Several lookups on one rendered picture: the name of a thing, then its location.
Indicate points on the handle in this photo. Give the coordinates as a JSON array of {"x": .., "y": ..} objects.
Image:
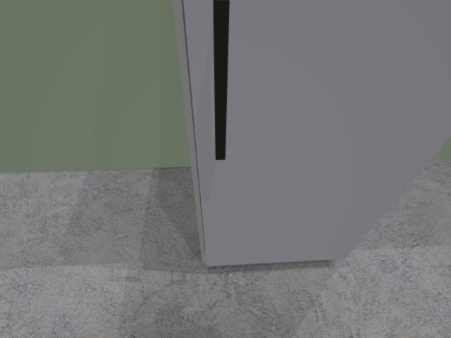
[{"x": 221, "y": 30}]

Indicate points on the fridge door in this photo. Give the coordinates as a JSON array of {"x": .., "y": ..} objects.
[{"x": 333, "y": 108}]

